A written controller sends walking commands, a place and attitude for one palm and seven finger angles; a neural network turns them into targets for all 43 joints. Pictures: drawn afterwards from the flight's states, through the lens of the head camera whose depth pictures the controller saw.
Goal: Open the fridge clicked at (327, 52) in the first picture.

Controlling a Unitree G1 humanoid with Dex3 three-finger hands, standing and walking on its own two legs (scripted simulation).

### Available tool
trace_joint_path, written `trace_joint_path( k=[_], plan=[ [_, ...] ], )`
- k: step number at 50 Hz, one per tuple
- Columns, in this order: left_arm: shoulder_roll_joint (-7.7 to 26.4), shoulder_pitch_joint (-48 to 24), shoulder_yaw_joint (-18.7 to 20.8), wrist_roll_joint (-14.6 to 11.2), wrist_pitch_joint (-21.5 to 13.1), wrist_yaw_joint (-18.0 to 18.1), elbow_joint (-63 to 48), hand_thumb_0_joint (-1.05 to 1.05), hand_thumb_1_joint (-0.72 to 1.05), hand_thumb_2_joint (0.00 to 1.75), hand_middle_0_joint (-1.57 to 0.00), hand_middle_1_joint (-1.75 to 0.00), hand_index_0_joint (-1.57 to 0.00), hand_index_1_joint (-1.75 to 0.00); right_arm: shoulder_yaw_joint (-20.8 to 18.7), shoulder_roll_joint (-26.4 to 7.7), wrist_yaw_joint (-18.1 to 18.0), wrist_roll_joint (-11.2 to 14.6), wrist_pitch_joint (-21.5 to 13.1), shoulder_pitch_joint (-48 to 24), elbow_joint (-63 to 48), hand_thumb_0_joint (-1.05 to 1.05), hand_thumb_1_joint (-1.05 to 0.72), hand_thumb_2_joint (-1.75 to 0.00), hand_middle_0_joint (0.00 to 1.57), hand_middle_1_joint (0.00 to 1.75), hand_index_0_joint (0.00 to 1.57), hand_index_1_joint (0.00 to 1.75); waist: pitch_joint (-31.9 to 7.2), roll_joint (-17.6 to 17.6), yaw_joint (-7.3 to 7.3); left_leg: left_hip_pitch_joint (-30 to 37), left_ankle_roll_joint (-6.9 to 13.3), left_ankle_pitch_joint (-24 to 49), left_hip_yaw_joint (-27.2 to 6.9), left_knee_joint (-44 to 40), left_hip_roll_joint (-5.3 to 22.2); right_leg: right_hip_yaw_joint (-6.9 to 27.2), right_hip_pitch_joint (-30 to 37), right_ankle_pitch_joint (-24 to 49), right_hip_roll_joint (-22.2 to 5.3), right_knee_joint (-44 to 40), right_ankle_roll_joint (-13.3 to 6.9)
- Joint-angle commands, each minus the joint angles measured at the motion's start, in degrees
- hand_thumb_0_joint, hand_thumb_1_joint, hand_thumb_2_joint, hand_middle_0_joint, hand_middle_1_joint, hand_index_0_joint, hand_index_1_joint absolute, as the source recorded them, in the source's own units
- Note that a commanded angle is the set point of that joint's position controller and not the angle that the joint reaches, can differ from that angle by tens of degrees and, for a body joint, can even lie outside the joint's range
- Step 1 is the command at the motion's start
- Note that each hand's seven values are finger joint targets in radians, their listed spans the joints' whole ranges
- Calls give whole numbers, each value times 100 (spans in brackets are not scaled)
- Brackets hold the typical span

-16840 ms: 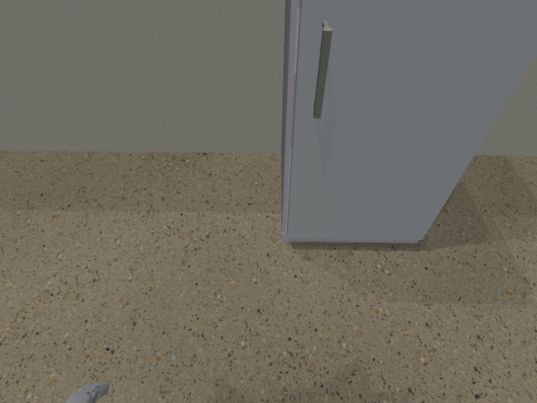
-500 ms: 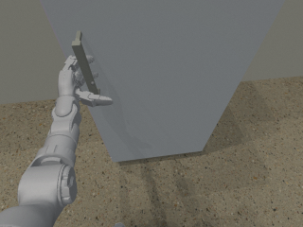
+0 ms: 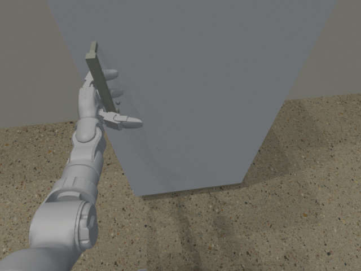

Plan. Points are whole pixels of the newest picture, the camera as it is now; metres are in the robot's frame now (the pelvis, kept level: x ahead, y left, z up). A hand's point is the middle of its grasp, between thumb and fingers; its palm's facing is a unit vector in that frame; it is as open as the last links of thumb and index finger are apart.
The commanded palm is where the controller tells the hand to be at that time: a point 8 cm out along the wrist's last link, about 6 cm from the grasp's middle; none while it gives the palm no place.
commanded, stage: slide the fingers in behind the handle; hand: left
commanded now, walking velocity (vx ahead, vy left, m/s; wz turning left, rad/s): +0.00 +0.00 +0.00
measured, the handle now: (106, 90) +0.51 +0.17 +0.11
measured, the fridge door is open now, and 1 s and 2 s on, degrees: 0 0 0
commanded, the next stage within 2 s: grip the handle and tug to test in 0.38 s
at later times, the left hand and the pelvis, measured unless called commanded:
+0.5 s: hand (116, 102) +0.46 +0.14 +0.11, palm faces +0.10 -1.00 -0.01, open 14.0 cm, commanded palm +0.43 +0.19 +0.11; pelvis +0.00 +0.00 +0.00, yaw +0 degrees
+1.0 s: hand (116, 102) +0.46 +0.14 +0.11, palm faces +0.11 -0.99 -0.01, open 8.2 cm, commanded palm +0.43 +0.19 +0.11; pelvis +0.00 +0.00 +0.00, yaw +0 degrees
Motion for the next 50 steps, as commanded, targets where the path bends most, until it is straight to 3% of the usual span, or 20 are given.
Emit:
trace_joint_path(
  k=[1,4,7,10,14,15,18,19,22,24,25,26,28,29,32,36,38,41,46,50],
  plan=[
    [1030,-2639,7,-8,-447,-72,-1271,0,-50,30,-30,-120,-30,-120,-228,-805,-82,-1,-168,379,-487,0,-90,-90,20,30,20,30,-1982,-305,-67,1549,276,1272,-128,-254,-334,177,436,2471,156,-606,70],
    [1148,-2841,69,-21,-465,-105,-1284,0,-50,30,-30,-120,-30,-120,-226,-796,-109,10,-155,375,-467,0,-90,-90,20,30,20,30,-2042,-105,-69,1596,262,1251,-142,-241,-334,188,395,2407,148,-596,61],
    [1158,-2748,118,-51,-432,-118,-1082,0,-50,30,-30,-120,-30,-120,-221,-805,-112,10,-154,388,-455,0,-90,-90,20,30,20,30,-1949,-264,-66,1536,260,1239,-152,-255,-324,168,396,2379,154,-617,59],
    [1099,-2786,100,-64,-475,-107,-1198,0,-50,30,-30,-120,-30,-120,-235,-802,-97,3,-168,419,-462,0,-90,-90,20,30,20,30,-2122,-179,-62,1696,260,1365,-167,-221,-323,151,354,2435,168,-579,57],
    [1072,-2734,59,-52,-456,-126,-1096,0,-50,30,-30,-120,-30,-120,-228,-812,-89,4,-149,423,-461,0,-90,-90,20,30,20,30,-2004,-137,-86,1629,257,1383,-167,-216,-317,145,299,2436,170,-573,55],
    [1195,-2785,161,-57,-446,-115,-1052,0,-50,30,-30,-120,-30,-120,-235,-829,-93,0,-139,448,-426,0,-90,-90,20,30,20,30,-1973,-333,-110,1554,270,1281,-167,-222,-314,158,319,2379,168,-603,75],
    [1296,-2681,257,-54,-485,-123,-1255,0,-50,30,-30,-120,-30,-120,-247,-838,-98,-10,-132,440,-502,0,-90,-90,20,30,20,30,-2159,-185,-15,1607,277,1428,-138,-211,-334,180,473,2538,175,-562,52],
    [1224,-2753,168,-48,-516,-130,-1422,0,-50,30,-30,-120,-30,-120,-245,-817,-84,-2,-137,432,-500,0,-90,-90,20,30,20,30,-2286,50,-27,1760,252,1536,-156,-219,-322,159,439,2567,169,-534,45],
    [887,-2595,-72,-73,-487,-135,-1444,0,-50,30,-30,-120,-30,-120,-262,-796,-60,13,-143,431,-496,0,-90,-90,20,30,20,30,-2118,-123,-75,1836,235,1604,-182,-210,-281,97,303,2524,203,-545,44],
    [842,-2561,-99,-82,-442,-112,-1354,0,-50,30,-30,-120,-30,-120,-268,-810,-62,21,-146,427,-480,0,-90,-90,20,30,20,30,-1987,-141,-77,1784,233,1503,-196,-242,-274,92,240,2411,204,-580,46],
    [809,-2608,-111,-91,-417,-100,-1397,0,-45,32,-30,-121,-30,-121,-269,-812,-55,21,-150,423,-473,0,-90,-90,20,30,20,30,-2010,-46,-79,1831,233,1441,-182,-248,-282,98,212,2352,202,-600,47],
    [996,-2509,54,-76,-396,-62,-1345,0,-41,34,-31,-121,-31,-121,-278,-834,-63,19,-139,454,-446,0,-90,-90,20,30,20,30,-2049,-156,-24,1803,227,1473,-209,-256,-277,87,278,2349,200,-587,30],
    [887,-2637,-63,-64,-388,-30,-1472,0,-31,38,-32,-123,-32,-123,-261,-825,-71,8,-143,433,-472,0,-90,-90,20,30,20,30,-2017,-123,-69,1807,239,1468,-195,-268,-287,95,263,2341,203,-606,42],
    [1099,-2686,126,-47,-400,23,-1414,0,-27,40,-32,-123,-32,-123,-267,-826,-75,-1,-142,436,-424,0,-90,-90,20,30,20,30,-2042,-100,-47,1802,236,1426,-200,-259,-283,109,252,2314,192,-604,44],
    [951,-2579,-19,22,-398,12,-1280,0,-13,46,-34,-125,-34,-125,-254,-803,-71,-8,-135,410,-449,0,-90,-90,20,30,20,30,-1870,-250,-74,1660,245,1321,-182,-285,-288,106,267,2285,186,-621,49],
    [873,-2689,-81,-13,-465,-18,-1425,0,6,54,-36,-128,-36,-128,-257,-794,-65,-2,-157,398,-464,0,-90,-90,20,30,20,30,-2103,-22,-75,1866,227,1444,-191,-255,-286,110,243,2322,187,-584,34],
    [833,-2606,-103,-39,-453,-30,-1326,0,15,58,-37,-129,-37,-129,-250,-807,-66,-8,-164,423,-469,0,-90,-90,20,30,20,30,-2025,-184,-81,1808,238,1444,-200,-256,-284,95,260,2330,205,-594,36],
    [1030,-2729,34,-22,-468,-17,-1295,0,29,64,-38,-131,-38,-131,-247,-822,-74,-6,-150,413,-441,0,-90,-90,20,30,20,30,-2010,-178,-69,1722,244,1307,-198,-270,-292,128,264,2254,183,-609,44],
    [935,-2867,-69,-21,-467,-48,-1177,0,53,74,-41,-135,-41,-135,-240,-803,-82,6,-147,396,-425,0,-90,-90,20,30,20,30,-1904,-174,-139,1685,250,1218,-189,-265,-295,131,187,2191,177,-636,56],
    [1094,-2649,93,-54,-495,-84,-1243,0,71,82,-43,-137,-43,-137,-243,-817,-76,-3,-154,411,-443,0,-90,-90,20,30,20,30,-2124,-122,-41,1723,253,1400,-164,-241,-312,156,373,2418,176,-604,47]
  ],
)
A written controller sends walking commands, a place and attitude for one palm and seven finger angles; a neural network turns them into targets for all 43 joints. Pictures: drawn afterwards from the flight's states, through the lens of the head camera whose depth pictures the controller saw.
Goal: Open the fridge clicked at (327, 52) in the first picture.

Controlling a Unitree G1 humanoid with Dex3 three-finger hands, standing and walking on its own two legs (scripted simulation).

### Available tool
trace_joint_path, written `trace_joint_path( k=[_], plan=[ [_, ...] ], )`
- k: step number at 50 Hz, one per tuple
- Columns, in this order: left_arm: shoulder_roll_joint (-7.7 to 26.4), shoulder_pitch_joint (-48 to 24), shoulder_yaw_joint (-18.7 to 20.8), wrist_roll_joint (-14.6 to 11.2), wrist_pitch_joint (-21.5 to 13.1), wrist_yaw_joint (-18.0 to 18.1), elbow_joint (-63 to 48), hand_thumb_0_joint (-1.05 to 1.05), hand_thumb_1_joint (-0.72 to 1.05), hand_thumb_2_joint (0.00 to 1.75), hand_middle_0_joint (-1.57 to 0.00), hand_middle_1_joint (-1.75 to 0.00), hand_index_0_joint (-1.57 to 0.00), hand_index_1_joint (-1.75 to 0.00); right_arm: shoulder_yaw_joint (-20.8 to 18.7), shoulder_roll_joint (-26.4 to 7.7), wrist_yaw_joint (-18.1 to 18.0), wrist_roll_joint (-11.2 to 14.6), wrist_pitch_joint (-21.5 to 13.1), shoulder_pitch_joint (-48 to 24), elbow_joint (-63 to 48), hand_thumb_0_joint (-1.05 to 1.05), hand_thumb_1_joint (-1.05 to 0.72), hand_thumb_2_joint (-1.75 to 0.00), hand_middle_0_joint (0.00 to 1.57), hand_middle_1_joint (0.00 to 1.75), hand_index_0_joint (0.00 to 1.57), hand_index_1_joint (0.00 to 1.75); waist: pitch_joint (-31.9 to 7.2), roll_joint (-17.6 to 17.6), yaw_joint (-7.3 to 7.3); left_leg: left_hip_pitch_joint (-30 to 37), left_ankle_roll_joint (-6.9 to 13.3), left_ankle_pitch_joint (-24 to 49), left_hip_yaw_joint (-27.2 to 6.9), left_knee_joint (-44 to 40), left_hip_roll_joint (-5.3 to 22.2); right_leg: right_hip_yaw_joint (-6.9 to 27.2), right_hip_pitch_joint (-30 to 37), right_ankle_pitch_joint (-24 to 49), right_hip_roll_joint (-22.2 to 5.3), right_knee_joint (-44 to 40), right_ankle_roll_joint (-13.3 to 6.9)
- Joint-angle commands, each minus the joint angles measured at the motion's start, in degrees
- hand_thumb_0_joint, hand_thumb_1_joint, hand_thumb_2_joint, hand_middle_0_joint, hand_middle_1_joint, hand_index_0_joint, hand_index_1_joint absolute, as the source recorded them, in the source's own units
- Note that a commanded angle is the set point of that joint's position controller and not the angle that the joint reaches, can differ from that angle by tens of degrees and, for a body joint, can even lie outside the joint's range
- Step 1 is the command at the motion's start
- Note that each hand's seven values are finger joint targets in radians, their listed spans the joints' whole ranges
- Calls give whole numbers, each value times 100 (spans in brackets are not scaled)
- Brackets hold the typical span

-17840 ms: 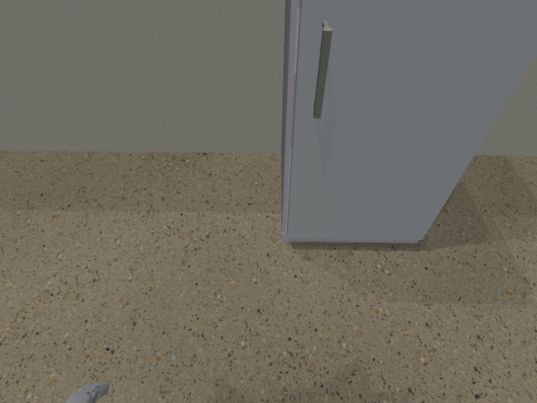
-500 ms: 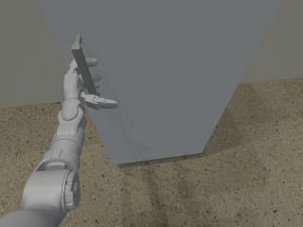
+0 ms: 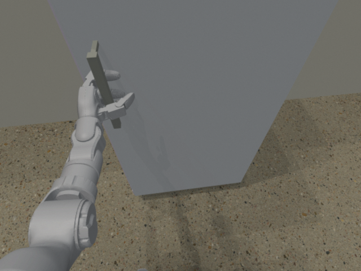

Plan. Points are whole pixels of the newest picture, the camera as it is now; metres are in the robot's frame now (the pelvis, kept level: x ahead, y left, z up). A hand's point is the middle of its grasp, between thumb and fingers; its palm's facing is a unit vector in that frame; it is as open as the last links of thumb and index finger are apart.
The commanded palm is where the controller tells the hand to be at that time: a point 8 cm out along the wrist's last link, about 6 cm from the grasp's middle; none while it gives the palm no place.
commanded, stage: grip the handle and tug to test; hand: left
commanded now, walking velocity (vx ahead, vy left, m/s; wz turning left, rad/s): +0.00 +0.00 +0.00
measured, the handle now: (107, 90) +0.51 +0.17 +0.11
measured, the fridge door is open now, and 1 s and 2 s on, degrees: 0 0 10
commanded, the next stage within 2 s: pull the door a little, standing still in 0.90 s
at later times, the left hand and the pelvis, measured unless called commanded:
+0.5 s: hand (116, 102) +0.46 +0.14 +0.11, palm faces +0.09 -1.00 +0.01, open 5.1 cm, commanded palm +0.43 +0.19 +0.11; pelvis +0.00 +0.00 +0.00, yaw +0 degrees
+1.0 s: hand (116, 105) +0.45 +0.14 +0.12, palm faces +0.11 -0.99 -0.01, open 5.6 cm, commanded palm +0.40 +0.19 +0.11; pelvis +0.03 +0.00 +0.01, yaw -2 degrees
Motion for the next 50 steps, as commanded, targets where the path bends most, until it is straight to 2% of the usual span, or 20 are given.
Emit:
trace_joint_path(
  k=[1,3,5,6,11,13,16,18,19,23,26,28,32,34,39,40,41,44,47,50],
  plan=[
    [1085,-2557,138,-50,-408,-50,-1262,0,76,84,-44,-138,-44,-138,-251,-820,-75,0,-179,394,-477,0,-90,-90,20,30,20,30,-2064,-220,-21,1635,234,1333,-154,-256,-305,143,390,2369,180,-575,30],
    [1222,-2584,236,-52,-419,-60,-1332,0,85,88,-44,-139,-44,-139,-253,-835,-87,-3,-167,405,-499,0,-90,-90,20,30,20,30,-2049,-321,-15,1546,261,1351,-134,-257,-320,168,505,2470,178,-583,40],
    [1069,-2556,133,-68,-426,-82,-1506,0,90,90,-45,-140,-45,-140,-268,-813,-73,5,-168,379,-532,0,-90,-90,20,30,20,30,-2198,-78,-7,1715,240,1460,-125,-251,-317,156,470,2532,173,-563,35],
    [1114,-2457,182,-70,-408,-77,-1443,0,90,90,-45,-140,-45,-140,-268,-818,-73,5,-164,399,-521,0,-90,-90,20,30,20,30,-2172,-185,23,1691,230,1449,-145,-259,-308,138,490,2494,183,-558,27],
    [925,-2651,-20,-96,-370,-94,-1487,0,90,90,-45,-140,-45,-140,-271,-815,-88,21,-164,369,-497,0,-90,-90,20,30,20,30,-1963,-250,-102,1697,246,1318,-154,-281,-291,140,338,2364,189,-632,49],
    [1227,-2487,261,-95,-357,-56,-1383,0,90,90,-45,-140,-45,-140,-263,-856,-105,12,-155,386,-490,0,-90,-90,20,30,20,30,-1924,-231,-6,1614,248,1264,-140,-291,-304,155,394,2291,185,-647,34],
    [1270,-2582,263,-48,-322,-72,-1191,0,90,90,-45,-140,-45,-140,-246,-832,-117,6,-129,382,-465,0,-90,-90,20,30,20,30,-1814,-404,-69,1424,266,1160,-127,-301,-308,176,413,2289,157,-660,58],
    [1408,-2582,380,-50,-360,-90,-1297,0,90,90,-45,-140,-45,-140,-253,-836,-131,-1,-123,389,-494,0,-90,-90,20,30,20,30,-1985,-282,-7,1475,269,1245,-111,-288,-326,203,533,2389,153,-630,49],
    [1376,-2551,358,-57,-379,-97,-1396,0,90,90,-45,-140,-45,-140,-248,-818,-121,2,-127,368,-509,0,-90,-90,20,30,20,30,-2144,-87,25,1579,248,1299,-112,-292,-330,196,540,2410,148,-607,44],
    [1379,-2396,407,-109,-388,-109,-1357,0,90,90,-45,-140,-45,-140,-238,-829,-124,-3,-132,372,-536,0,-90,-90,20,30,20,30,-2034,-284,35,1512,252,1331,-112,-287,-316,178,569,2439,175,-605,38],
    [1189,-2138,308,-120,-364,-117,-1425,0,90,90,-45,-140,-45,-140,-247,-805,-99,15,-134,330,-594,0,-90,-90,20,30,20,30,-2039,-213,87,1555,239,1390,-93,-302,-316,158,586,2489,178,-600,29],
    [1324,-2039,398,-113,-340,-115,-1472,0,90,90,-45,-140,-45,-140,-244,-824,-103,14,-129,323,-626,0,-90,-90,20,30,20,30,-2001,-218,124,1477,243,1330,-79,-316,-318,177,650,2457,177,-608,26],
    [902,-1543,134,-142,-304,-82,-2050,0,90,90,-45,-140,-45,-140,-289,-786,-42,35,-161,256,-732,0,-90,-90,20,30,20,30,-2280,-7,208,1887,203,1734,-89,-313,-279,102,662,2648,205,-553,-2],
    [838,-1304,93,-163,-248,-48,-2173,0,90,90,-45,-140,-45,-140,-291,-793,-28,37,-175,257,-756,0,-90,-90,20,30,20,30,-2189,-199,218,1850,217,1870,-86,-330,-263,85,742,2806,222,-551,6],
    [609,-708,-102,-131,-100,11,-2826,0,90,90,-45,-140,-45,-140,-333,-762,12,54,-195,196,-835,0,-90,-90,20,30,20,30,-2263,13,326,2113,194,2355,-68,-351,-234,63,896,3116,214,-531,-9],
    [389,-587,-285,-154,-48,1,-3009,0,90,90,-45,-140,-45,-140,-330,-740,32,54,-210,172,-864,0,-90,-90,20,30,20,30,-2246,63,311,2212,191,2522,-65,-351,-224,46,889,3210,214,-538,0],
    [403,-362,-244,-182,19,8,-3014,0,90,90,-45,-140,-45,-140,-342,-750,41,59,-209,179,-850,0,-90,-90,20,30,20,30,-2206,-125,341,2187,192,2559,-62,-354,-216,38,954,3267,218,-566,3],
    [284,-41,-391,-204,156,6,-3455,0,90,90,-45,-140,-45,-140,-347,-732,47,73,-211,109,-916,0,-90,-90,20,30,20,30,-2193,-55,374,2287,203,2891,-34,-382,-204,50,1104,3543,198,-580,16],
    [279,8,-406,-221,311,13,-3620,0,90,90,-45,-140,-45,-140,-358,-730,27,71,-187,88,-875,0,-90,-90,20,30,20,30,-2020,-280,328,2274,201,2892,-33,-434,-193,34,1170,3658,193,-644,35],
    [306,331,-369,-252,380,-5,-4044,0,90,90,-45,-140,-45,-140,-360,-691,20,66,-187,28,-928,0,-90,-90,20,30,20,30,-2254,-80,442,2469,205,3358,0,-418,-209,77,1416,4081,154,-635,39]
  ],
)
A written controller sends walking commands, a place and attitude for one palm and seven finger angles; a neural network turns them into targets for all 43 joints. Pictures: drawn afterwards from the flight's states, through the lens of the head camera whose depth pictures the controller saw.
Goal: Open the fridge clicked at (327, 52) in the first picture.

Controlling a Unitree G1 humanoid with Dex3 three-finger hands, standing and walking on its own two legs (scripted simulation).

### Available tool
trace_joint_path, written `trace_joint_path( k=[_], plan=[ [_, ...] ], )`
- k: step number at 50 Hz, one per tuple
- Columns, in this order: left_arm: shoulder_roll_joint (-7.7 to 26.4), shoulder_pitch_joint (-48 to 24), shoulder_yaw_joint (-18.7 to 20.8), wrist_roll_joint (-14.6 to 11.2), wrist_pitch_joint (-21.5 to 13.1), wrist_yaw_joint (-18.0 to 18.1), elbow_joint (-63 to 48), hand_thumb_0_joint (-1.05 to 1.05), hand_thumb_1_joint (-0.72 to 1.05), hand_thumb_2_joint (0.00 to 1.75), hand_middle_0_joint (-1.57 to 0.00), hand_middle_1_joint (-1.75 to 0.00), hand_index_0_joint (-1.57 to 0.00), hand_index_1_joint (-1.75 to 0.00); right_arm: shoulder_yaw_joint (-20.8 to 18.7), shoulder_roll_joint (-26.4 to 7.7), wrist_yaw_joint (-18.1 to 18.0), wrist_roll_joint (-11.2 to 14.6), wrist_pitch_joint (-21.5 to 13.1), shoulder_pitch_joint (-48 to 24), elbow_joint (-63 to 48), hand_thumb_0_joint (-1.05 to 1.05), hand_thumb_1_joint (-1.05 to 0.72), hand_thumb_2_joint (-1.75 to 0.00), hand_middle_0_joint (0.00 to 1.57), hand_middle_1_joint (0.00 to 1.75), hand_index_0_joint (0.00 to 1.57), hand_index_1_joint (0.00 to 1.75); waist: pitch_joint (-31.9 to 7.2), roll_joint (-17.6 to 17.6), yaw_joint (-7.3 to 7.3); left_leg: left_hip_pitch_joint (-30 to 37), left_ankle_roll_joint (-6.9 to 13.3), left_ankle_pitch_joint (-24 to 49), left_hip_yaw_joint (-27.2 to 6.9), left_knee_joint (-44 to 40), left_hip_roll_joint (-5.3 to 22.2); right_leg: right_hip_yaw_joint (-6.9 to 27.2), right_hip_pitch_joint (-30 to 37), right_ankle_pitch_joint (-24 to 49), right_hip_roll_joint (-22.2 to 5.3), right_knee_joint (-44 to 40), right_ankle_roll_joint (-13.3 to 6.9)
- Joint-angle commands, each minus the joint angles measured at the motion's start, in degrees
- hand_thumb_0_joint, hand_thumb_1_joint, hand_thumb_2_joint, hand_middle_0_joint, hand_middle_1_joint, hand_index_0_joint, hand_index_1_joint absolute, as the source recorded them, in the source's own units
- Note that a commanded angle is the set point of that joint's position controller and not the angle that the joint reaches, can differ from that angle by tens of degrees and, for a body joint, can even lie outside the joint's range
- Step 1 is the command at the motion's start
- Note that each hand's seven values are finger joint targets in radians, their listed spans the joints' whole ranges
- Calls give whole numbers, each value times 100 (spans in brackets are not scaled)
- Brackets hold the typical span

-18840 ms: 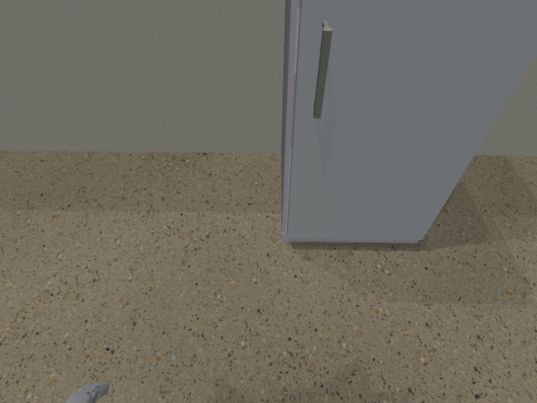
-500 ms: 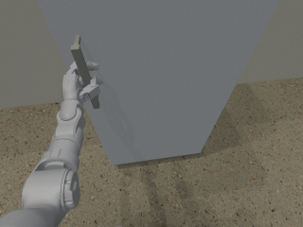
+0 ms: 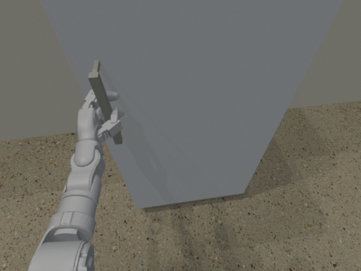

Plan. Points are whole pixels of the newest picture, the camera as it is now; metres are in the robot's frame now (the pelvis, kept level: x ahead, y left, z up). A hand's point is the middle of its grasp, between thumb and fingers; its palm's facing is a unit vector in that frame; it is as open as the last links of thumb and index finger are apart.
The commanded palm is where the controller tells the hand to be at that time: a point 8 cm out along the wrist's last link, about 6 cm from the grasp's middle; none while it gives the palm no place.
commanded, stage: pull the door a little, standing still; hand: left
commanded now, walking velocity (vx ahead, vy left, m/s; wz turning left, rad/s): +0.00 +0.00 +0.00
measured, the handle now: (108, 107) +0.48 +0.18 +0.10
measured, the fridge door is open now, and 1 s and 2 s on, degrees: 0 10 32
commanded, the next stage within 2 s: walk backward, drawing the door open in 0.54 s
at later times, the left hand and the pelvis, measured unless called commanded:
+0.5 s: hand (117, 126) +0.40 +0.14 +0.11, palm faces +0.10 -1.00 +0.00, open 6.0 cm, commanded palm +0.32 +0.18 +0.10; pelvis +0.04 +0.00 +0.01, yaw -2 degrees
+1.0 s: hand (121, 152) +0.34 +0.12 +0.10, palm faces +0.08 -0.95 -0.30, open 5.7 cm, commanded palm +0.30 +0.17 +0.10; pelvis +0.13 -0.01 +0.02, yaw +0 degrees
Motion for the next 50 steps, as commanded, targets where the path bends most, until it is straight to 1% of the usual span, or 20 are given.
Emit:
trace_joint_path(
  k=[1,3,8,16,24,31,32,33,34,35,37,38,41,43,44,45,46,47,48,50],
  plan=[
    [795,-1437,63,-2,-370,-169,-1659,0,90,90,-45,-140,-45,-140,-239,-772,-107,-8,-200,17,-611,0,-90,-90,20,30,20,30,-2027,-202,248,1699,191,3411,-202,-61,-232,-120,802,4142,132,-197,-3],
    [851,-2245,3,54,-341,-142,-1508,0,90,90,-45,-140,-45,-140,-214,-787,-178,-23,-149,32,-503,0,-90,-90,20,30,20,30,-1709,-309,37,1620,207,3104,-224,-55,-240,-112,579,3941,145,-261,10],
    [612,-1477,-68,6,-285,-230,-1594,0,90,90,-45,-140,-45,-140,-217,-720,-156,-45,-144,-11,-617,0,-90,-90,20,30,20,30,-2161,-276,254,1810,201,3678,-217,-45,-263,-126,937,4417,94,-197,10],
    [380,-57,-240,-159,-219,-376,-2539,0,90,90,-45,-140,-45,-140,-174,-632,-70,2,-148,-367,-986,0,-90,-90,20,30,20,30,-2046,-282,518,1741,205,3690,-115,-231,-285,-102,1505,4936,0,-254,34],
    [121,2246,-494,-283,-56,-350,-4438,0,90,90,-45,-140,-45,-140,-112,-505,15,32,-203,-836,-1388,0,-90,-90,20,30,20,30,-1759,-136,774,1932,172,3903,-76,-510,-217,-151,1942,4990,-48,-432,17],
    [-267,5375,-944,-287,303,-191,-7039,0,90,90,-45,-140,-45,-140,-61,-375,52,1,-268,-1210,-1760,0,-90,-90,20,30,20,30,-1188,-23,884,2009,117,4420,-133,-616,-134,-318,2115,5285,-137,-499,-18],
    [-127,5185,-963,-222,299,-120,-7759,0,90,90,-45,-140,-45,-140,-52,-374,42,-16,-294,-1244,-1803,0,-90,-90,20,30,20,30,-1295,117,845,2117,112,4539,-151,-582,-136,-339,2122,5317,-155,-479,-40],
    [2171,2170,234,556,70,191,-7014,0,90,90,-45,-140,-45,-140,52,-661,-333,-43,-247,-817,-1393,0,-90,-90,20,30,20,30,-624,-181,208,2233,275,4299,-252,-516,-170,30,1580,5395,-395,-738,63],
    [1027,3454,-250,521,169,192,-6079,0,90,90,-45,-140,-45,-140,-72,-587,-449,-150,-205,-924,-1233,0,-90,-90,20,30,20,30,-724,-264,205,2445,292,4801,-330,-566,-106,-205,1549,5511,-461,-589,115],
    [564,4132,-785,532,285,146,-6107,0,90,90,-45,-140,-45,-140,-14,-606,-492,-161,-169,-1016,-1399,0,-90,-90,20,30,20,30,-711,122,203,3003,346,6191,-417,-736,-64,-454,1188,5292,-228,-52,274],
    [386,4400,-1083,520,397,130,-6587,0,90,90,-45,-140,-45,-140,-28,-598,-426,-309,-160,-1053,-1501,0,-90,-90,20,30,20,30,-463,1562,72,5140,511,8766,-1228,-1016,402,-717,-1180,1060,402,1076,373],
    [366,4360,-1121,565,460,209,-6716,0,90,90,-45,-140,-45,-140,-30,-591,-393,-393,-157,-1205,-1500,0,-90,-90,20,30,20,30,-318,1724,120,5208,450,8897,-1571,-1029,600,-617,-1424,-91,346,1110,261],
    [475,4773,-1019,620,618,326,-6918,0,90,90,-45,-140,-45,-140,-5,-368,-326,-292,-97,-1087,-1586,0,-90,-90,20,30,20,30,-122,879,103,5096,219,8218,-1630,-743,386,-733,-1195,339,376,-244,129],
    [713,5213,-825,579,635,296,-7212,0,90,90,-45,-140,-45,-140,81,-263,-389,-230,-113,-1253,-1684,0,-90,-90,20,30,20,30,-303,537,280,3732,-31,7089,-1363,-369,63,-740,737,2544,232,-1476,46],
    [748,5545,-702,534,626,291,-7391,0,90,90,-45,-140,-45,-140,124,-200,-479,-157,-143,-1501,-1863,0,-90,-90,20,30,20,30,-331,168,547,1873,-91,5048,-1208,133,-142,-389,2623,4735,-134,-1600,-196],
    [795,5623,-600,490,560,326,-7428,0,90,90,-45,-140,-45,-140,212,-137,-598,-117,-261,-1772,-1994,0,-90,-90,20,30,20,30,-430,-492,750,100,-115,1628,-893,963,-628,281,3996,7292,-1145,-1234,-651],
    [685,5927,-552,473,552,331,-6767,0,90,90,-45,-140,-45,-140,278,-84,-716,-174,-475,-1776,-2027,0,-90,-90,20,30,20,30,-235,-1159,889,-530,-1,-1087,-745,1762,-998,579,3875,8279,-1850,-1212,-767],
    [528,5974,-583,438,517,334,-6323,0,90,90,-45,-140,-45,-140,284,-102,-703,-121,-538,-1378,-1885,0,-90,-90,20,30,20,30,-4,-1842,842,-937,84,-1367,-554,2476,-1000,287,3921,8664,-1844,-1105,-343],
    [542,5626,-606,513,329,290,-6160,0,90,90,-45,-140,-45,-140,232,-110,-681,-200,-622,-1243,-1775,0,-90,-90,20,30,20,30,-98,-2000,755,-1300,80,-1199,-517,2998,-822,377,4050,8753,-1918,-833,-237],
    [255,5136,-876,659,145,165,-6399,0,90,90,-45,-140,-45,-140,180,-133,-647,-227,-515,-1159,-1551,0,-90,-90,20,30,20,30,-505,-1528,436,-481,-86,-591,-317,3135,-447,-135,3008,6892,-1766,-1028,-226]
  ],
)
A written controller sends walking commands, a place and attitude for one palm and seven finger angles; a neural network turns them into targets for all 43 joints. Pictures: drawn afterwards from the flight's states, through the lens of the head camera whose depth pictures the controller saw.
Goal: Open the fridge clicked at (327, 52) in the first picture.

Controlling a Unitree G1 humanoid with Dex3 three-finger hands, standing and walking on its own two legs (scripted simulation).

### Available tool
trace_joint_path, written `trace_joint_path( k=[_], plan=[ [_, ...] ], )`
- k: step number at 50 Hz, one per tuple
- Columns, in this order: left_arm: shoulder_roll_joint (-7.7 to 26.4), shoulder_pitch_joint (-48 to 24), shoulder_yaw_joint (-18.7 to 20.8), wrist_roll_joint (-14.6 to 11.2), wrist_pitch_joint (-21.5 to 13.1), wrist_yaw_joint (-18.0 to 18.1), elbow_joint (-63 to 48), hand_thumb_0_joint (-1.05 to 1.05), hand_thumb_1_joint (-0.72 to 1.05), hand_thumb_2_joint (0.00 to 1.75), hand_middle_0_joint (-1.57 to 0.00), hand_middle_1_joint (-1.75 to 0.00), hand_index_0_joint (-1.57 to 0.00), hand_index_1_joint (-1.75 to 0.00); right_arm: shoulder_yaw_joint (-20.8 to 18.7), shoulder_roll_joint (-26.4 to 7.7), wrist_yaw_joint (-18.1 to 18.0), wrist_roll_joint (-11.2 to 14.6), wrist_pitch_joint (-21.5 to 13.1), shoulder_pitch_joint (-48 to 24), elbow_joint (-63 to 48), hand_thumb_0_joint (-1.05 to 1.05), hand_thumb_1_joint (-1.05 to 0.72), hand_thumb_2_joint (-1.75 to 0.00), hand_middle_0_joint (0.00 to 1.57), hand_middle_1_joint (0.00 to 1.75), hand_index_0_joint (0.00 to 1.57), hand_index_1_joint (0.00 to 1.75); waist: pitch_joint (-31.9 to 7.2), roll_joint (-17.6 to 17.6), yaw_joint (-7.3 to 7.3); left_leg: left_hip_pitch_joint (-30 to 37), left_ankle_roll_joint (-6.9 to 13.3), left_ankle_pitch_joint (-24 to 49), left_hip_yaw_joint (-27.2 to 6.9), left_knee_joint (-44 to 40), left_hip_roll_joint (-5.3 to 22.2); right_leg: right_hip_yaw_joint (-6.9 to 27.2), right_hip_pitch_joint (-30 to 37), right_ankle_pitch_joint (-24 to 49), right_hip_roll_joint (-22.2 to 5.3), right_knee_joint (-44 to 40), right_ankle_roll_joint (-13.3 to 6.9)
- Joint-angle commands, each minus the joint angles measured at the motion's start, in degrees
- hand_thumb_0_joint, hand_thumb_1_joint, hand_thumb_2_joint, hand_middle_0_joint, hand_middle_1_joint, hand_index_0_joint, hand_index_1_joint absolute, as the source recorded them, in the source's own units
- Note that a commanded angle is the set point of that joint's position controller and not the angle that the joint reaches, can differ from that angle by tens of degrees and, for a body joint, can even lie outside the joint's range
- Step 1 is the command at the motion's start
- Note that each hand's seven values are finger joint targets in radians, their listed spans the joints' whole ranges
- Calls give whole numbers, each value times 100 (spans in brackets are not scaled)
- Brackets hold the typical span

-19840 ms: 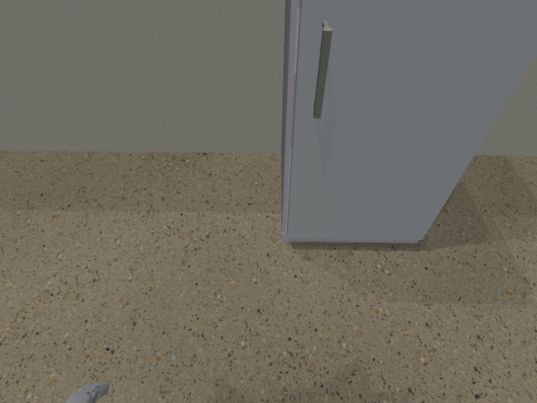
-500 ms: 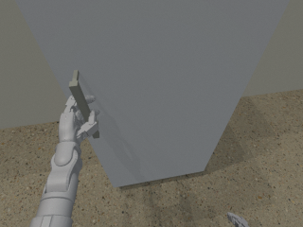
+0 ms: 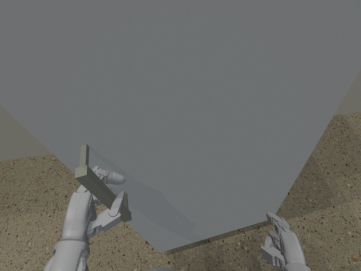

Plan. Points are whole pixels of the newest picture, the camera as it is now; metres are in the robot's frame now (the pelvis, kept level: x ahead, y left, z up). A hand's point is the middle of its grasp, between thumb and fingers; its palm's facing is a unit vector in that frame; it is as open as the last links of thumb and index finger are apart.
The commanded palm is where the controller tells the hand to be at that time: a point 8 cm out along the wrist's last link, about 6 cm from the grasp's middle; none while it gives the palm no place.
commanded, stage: walk backward, drawing the door open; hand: left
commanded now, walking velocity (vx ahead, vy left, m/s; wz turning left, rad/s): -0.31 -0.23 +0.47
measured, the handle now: (108, 188) +0.26 +0.16 +0.08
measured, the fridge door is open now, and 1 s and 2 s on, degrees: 10 32 71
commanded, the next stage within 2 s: stop walking and hold the door back in 1.92 s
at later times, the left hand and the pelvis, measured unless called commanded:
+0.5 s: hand (128, 237) +0.17 +0.10 +0.08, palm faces +0.42 -0.87 -0.26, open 6.0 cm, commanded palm +0.12 +0.13 +0.08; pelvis -0.02 -0.12 -0.01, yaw +19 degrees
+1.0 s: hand out of the picture +0.07 +0.01 +0.08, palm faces +0.78 -0.55 -0.30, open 6.1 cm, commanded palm +0.01 +0.01 +0.08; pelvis -0.01 -0.31 -0.02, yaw +43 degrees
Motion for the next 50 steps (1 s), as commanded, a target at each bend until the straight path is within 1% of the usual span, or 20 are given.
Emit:
trace_joint_path(
  k=[1,6,9,11,12,14,18,21,26,29,30,31,32,33,37,40,42,44,45,50],
  plan=[
    [243,-369,440,221,-721,21,-975,0,90,90,-45,-140,-45,-140,-92,-259,-85,-47,-298,-265,-608,0,-90,-90,20,30,20,30,-1590,-1477,10,-958,-124,29,439,819,449,691,1405,5241,-1600,-271,503],
    [206,-1074,36,345,-618,41,-1506,0,90,90,-45,-140,-45,-140,-131,-251,-123,-59,-222,-626,-542,0,-90,-90,20,30,20,30,-1069,-1337,-7,446,-11,457,1020,-673,623,218,-352,1903,-1435,-924,473],
    [250,-1239,-46,358,-645,123,-1679,0,90,90,-45,-140,-45,-140,-156,-350,-157,-90,-370,-275,-339,0,-90,-90,20,30,20,30,-908,-436,-303,1769,228,1485,427,-3006,1032,-101,-1247,1074,-863,660,1214],
    [413,-853,72,494,-802,237,-1714,0,90,90,-45,-140,-45,-140,-141,-604,-119,-255,-430,-534,-442,0,-90,-90,20,30,20,30,-1357,1072,-16,1621,1408,1893,-4455,-5215,3558,1369,-1835,-1901,69,4083,1424],
    [619,-728,144,522,-792,300,-1632,0,90,90,-45,-140,-45,-140,-234,-732,-51,-185,-294,-898,-520,0,-90,-90,20,30,20,30,-870,331,-135,344,1343,46,-4087,-5482,3303,1875,-1052,-1794,42,4025,1175],
    [691,-785,467,549,-676,307,-2023,0,90,90,-45,-140,-45,-140,-158,-377,-64,-249,-377,-1135,-432,0,-90,-90,20,30,20,30,-631,505,-53,-104,967,-1017,-3391,-5344,2641,1725,-1139,-1367,11,3108,1010],
    [604,-979,410,363,-589,372,-1573,0,90,90,-45,-140,-45,-140,-215,-382,-79,-97,-600,-928,-313,0,-90,-90,20,30,20,30,-1258,744,69,-438,9,-706,-1090,-4922,1200,590,1000,-1144,661,-324,799],
    [835,-1354,582,307,-717,334,-1632,0,90,90,-45,-140,-45,-140,-212,-96,-92,-40,-562,-545,-123,0,-90,-90,20,30,20,30,-1518,-290,-290,1253,-205,1079,224,-2633,315,991,-741,-55,-513,-1187,460],
    [745,-1475,659,266,-531,255,-1151,0,90,90,-45,-140,-45,-140,-261,-135,-246,-43,-673,-525,46,0,-90,-90,20,30,20,30,-1202,-1566,-68,-242,-162,-146,428,-176,517,1285,-603,1408,-1653,-916,-297],
    [613,-1368,608,234,-650,147,-1000,0,90,90,-45,-140,-45,-140,-193,-165,-332,-101,-847,-262,82,0,-90,-90,20,30,20,30,-1238,-1328,-148,76,-87,483,446,-2066,731,695,134,3389,-1355,433,-111],
    [551,-1356,500,199,-702,119,-1075,0,90,90,-45,-140,-45,-140,-214,-264,-372,-122,-877,-52,91,0,-90,-90,20,30,20,30,-1431,-818,-292,1081,115,2012,17,-3144,994,441,-470,3042,-968,1506,292],
    [453,-1295,399,143,-787,103,-1245,0,90,90,-45,-140,-45,-140,-301,-537,-379,-158,-903,-57,-33,0,-90,-90,20,30,20,30,-1604,792,-254,2575,642,5518,-2302,-3923,2455,282,-2153,424,-12,2824,976],
    [471,-1248,391,382,-926,112,-1242,0,90,90,-45,-140,-45,-140,-293,-475,-254,-263,-824,-108,24,0,-90,-90,20,30,20,30,-1498,952,-101,3169,1120,6741,-3282,-4019,3226,1175,-2930,-1898,43,3563,1213],
    [646,-1263,551,539,-979,135,-1284,0,90,90,-45,-140,-45,-140,-346,-423,-211,-274,-783,-188,-63,0,-90,-90,20,30,20,30,-1565,926,-156,2982,1347,6863,-3798,-3719,3344,1462,-3287,-1988,-71,3881,1126],
    [517,-1403,680,436,-846,143,-945,0,90,90,-45,-140,-45,-140,-461,-488,-91,-134,-794,-541,14,0,-90,-90,20,30,20,30,-1234,689,46,528,697,2622,-1577,-3907,2105,1444,-996,-610,-172,2360,1052],
    [591,-1544,768,276,-709,225,-642,0,90,90,-45,-140,-45,-140,-343,-511,-155,50,-776,-693,-161,0,-90,-90,20,30,20,30,-996,1171,70,-1294,507,-792,-1065,-4312,1473,546,911,-686,390,1097,1054],
    [695,-1804,849,313,-802,227,-798,0,90,90,-45,-140,-45,-140,-364,-397,-137,64,-820,-640,-88,0,-90,-90,20,30,20,30,-1001,704,37,-1103,275,-768,-755,-3508,950,632,866,-614,249,-269,969],
    [1266,-2126,1266,323,-835,283,-1298,0,90,90,-45,-140,-45,-140,-325,26,-120,53,-817,-557,11,0,-90,-90,20,30,20,30,-1102,-1785,-56,-911,-285,-447,525,-233,67,2314,-270,-1002,-1600,-1588,120],
    [1520,-2250,1658,334,-836,366,-1483,0,90,90,-45,-140,-45,-140,-370,-22,-135,1,-877,-662,56,0,-90,-90,20,30,20,30,-1401,-1946,149,-1137,-180,-883,272,1521,199,2819,-438,-381,-2292,-1541,-383],
    [1072,-2015,1439,205,-771,202,-1013,0,90,90,-45,-140,-45,-140,-348,-112,-246,34,-767,-657,-5,0,-90,-90,20,30,20,30,-1315,-1792,82,-367,-171,-956,518,162,739,1123,12,967,-1765,-688,-238]
  ],
)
